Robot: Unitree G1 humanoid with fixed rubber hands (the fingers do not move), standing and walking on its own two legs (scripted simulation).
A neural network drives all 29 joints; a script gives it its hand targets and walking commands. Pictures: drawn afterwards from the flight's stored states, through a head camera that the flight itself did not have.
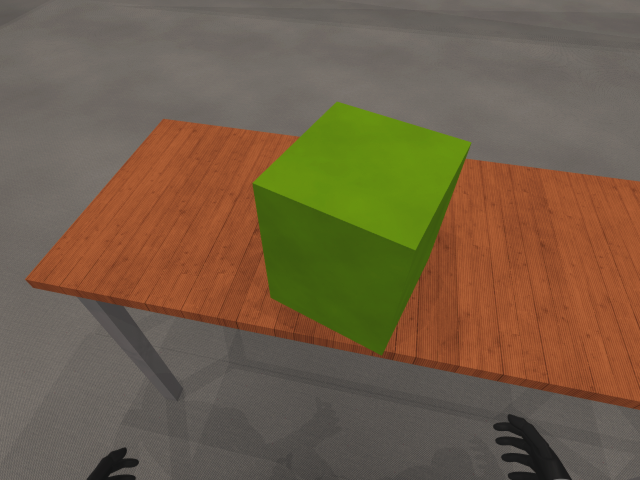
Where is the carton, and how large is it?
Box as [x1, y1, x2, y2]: [252, 102, 471, 354]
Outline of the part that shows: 336,102 252,183 270,296 358,343 382,354 429,256 471,142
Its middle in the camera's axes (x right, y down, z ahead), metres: +0.06 -0.01 +0.57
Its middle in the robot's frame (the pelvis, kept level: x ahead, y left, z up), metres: +0.44 -0.05 +0.05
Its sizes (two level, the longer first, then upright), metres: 0.210 0.200 0.250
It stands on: a table, 0.68 m high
